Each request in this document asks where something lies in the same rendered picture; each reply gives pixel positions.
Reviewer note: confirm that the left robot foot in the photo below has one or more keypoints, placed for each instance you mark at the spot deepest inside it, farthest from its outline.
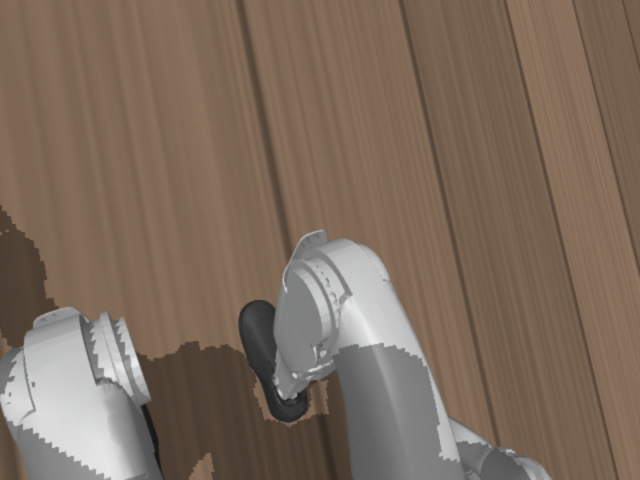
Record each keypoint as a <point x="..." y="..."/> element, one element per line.
<point x="153" y="434"/>

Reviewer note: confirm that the right robot arm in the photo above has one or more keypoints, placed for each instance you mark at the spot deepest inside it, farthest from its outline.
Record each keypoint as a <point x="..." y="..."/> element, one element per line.
<point x="502" y="463"/>

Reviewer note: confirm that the right robot hand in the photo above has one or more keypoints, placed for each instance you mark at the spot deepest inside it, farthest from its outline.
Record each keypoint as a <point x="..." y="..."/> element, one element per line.
<point x="473" y="449"/>

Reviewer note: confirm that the right robot foot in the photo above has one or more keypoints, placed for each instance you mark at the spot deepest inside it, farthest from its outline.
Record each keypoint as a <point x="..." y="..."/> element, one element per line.
<point x="256" y="323"/>

